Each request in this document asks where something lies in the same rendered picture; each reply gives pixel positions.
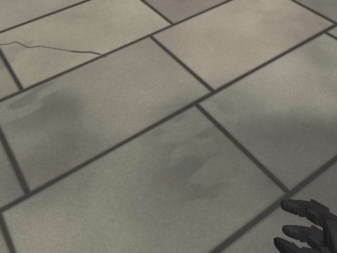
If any right robot hand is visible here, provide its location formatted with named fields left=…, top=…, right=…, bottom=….
left=274, top=199, right=337, bottom=253

